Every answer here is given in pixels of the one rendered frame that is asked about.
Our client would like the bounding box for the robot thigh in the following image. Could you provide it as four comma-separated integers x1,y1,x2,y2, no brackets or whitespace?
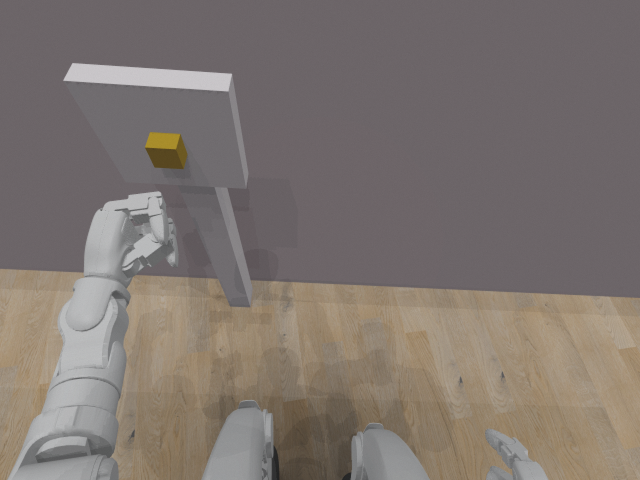
201,407,274,480
351,429,430,480

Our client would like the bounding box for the robot left thigh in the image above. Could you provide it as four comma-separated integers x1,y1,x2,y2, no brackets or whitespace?
201,407,274,480

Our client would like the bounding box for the robot right thigh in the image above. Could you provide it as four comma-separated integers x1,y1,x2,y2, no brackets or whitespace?
351,429,430,480

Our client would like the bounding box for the robot left hand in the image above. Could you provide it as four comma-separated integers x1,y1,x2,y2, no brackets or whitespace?
84,191,179,289

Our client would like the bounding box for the panel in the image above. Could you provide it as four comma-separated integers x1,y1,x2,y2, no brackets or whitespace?
63,63,253,307

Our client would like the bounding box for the robot right hand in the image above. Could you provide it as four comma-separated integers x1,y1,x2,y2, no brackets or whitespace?
485,429,548,480

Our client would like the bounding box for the button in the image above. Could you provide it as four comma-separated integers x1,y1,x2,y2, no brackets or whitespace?
145,132,187,169

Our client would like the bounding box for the left robot forearm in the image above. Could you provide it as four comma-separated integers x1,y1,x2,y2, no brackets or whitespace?
7,276,131,480

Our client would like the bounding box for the left robot upper arm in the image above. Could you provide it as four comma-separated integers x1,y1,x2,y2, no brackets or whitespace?
12,454,119,480

